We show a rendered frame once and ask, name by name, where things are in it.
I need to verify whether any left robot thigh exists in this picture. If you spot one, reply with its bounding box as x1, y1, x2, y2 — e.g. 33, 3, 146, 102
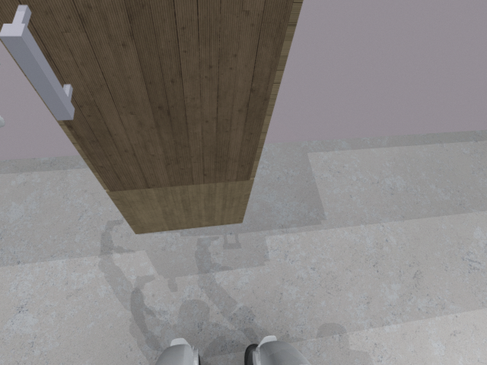
155, 344, 199, 365

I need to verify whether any right robot thigh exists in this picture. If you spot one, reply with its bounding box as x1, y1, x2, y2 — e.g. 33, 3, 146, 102
253, 341, 311, 365

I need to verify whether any handle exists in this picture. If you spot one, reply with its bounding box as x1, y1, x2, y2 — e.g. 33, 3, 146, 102
0, 5, 75, 121

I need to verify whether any cupboard door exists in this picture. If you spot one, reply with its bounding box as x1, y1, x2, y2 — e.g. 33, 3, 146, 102
0, 0, 294, 192

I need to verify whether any robot thigh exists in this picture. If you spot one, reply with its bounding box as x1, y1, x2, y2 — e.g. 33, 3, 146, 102
155, 344, 199, 365
253, 341, 311, 365

